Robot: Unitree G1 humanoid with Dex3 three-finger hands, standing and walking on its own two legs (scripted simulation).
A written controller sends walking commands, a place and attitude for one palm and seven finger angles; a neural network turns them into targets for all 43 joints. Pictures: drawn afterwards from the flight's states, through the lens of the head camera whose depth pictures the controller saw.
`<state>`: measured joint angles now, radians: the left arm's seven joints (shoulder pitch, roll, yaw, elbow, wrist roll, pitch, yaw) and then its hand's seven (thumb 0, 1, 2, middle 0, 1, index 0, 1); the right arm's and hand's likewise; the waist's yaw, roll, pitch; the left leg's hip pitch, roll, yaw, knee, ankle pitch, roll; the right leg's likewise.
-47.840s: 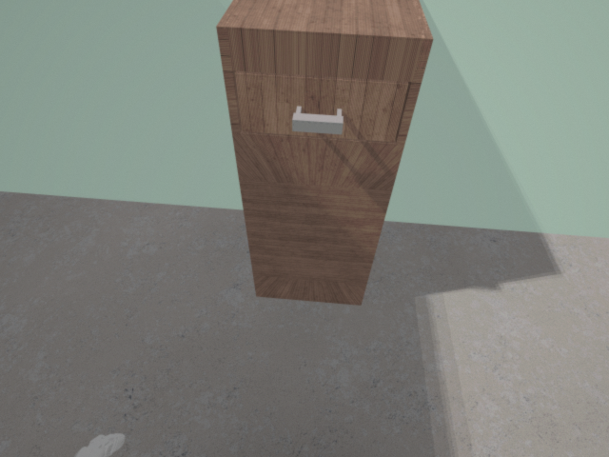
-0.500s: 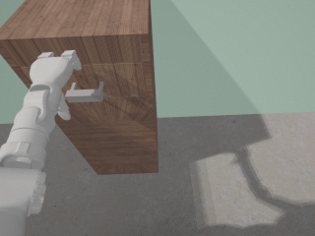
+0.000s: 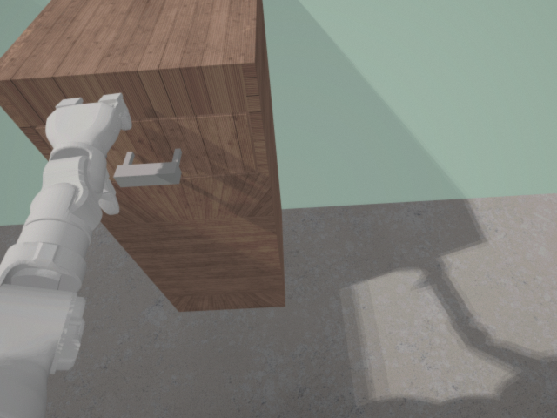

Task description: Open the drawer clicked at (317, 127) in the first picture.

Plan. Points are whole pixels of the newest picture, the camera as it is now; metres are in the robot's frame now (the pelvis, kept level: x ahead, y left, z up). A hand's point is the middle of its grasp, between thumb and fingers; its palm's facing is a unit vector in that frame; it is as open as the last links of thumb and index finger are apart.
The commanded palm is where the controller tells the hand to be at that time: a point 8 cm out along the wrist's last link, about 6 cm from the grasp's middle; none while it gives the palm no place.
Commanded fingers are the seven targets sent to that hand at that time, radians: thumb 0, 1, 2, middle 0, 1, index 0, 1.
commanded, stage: move the hooked fingers above the handle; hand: left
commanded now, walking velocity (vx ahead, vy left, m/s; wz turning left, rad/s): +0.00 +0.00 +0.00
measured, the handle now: (151, 165) +0.52 +0.23 +0.05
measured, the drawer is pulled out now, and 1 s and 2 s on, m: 0.00 0.00 0.00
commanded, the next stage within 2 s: none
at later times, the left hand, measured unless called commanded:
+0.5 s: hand (121, 154) +0.47 +0.24 +0.13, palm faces -0.01 +0.02 -1.00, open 13.7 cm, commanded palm +0.44 +0.25 +0.17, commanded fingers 0.00 -0.50 0.30 -0.30 -1.20 -0.30 -1.20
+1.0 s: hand (113, 150) +0.47 +0.25 +0.13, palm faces +0.03 +0.01 -1.00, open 13.5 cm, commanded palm +0.44 +0.25 +0.17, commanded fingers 0.00 -0.50 0.30 -0.30 -1.20 -0.30 -1.20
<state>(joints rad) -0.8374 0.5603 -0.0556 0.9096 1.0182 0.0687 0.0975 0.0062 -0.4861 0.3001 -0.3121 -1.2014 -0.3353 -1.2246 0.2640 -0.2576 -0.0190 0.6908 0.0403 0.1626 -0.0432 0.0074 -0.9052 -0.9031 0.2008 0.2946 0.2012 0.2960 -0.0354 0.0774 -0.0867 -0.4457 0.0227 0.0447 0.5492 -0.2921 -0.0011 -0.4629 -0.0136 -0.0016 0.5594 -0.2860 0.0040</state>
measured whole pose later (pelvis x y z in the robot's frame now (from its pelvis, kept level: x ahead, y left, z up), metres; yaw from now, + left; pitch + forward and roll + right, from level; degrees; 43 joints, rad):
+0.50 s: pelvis +0.00 +0.00 +0.00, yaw -1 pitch +10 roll +0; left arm -0.84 0.52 -0.06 0.91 1.01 0.08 0.08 0.01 -0.49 0.30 -0.37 -1.25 -0.33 -1.24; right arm 0.24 -0.26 0.00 0.70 0.05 0.17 -0.06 0.01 -0.91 -0.90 0.20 0.29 0.20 0.30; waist -0.05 0.08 -0.09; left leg -0.43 0.02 0.06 0.53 -0.28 0.00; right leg -0.45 -0.01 0.01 0.55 -0.28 0.00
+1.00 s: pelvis +0.00 +0.01 +0.00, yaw +0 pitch +12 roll +0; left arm -0.89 0.55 -0.06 0.91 1.02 0.01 0.11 0.00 -0.49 0.30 -0.34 -1.21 -0.36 -1.28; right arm 0.31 -0.27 -0.04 0.71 0.03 0.15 -0.04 0.01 -0.91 -0.90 0.20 0.29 0.20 0.30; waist -0.05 0.06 -0.10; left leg -0.51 0.02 0.04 0.60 -0.30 0.01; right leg -0.51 -0.02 -0.01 0.58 -0.29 0.01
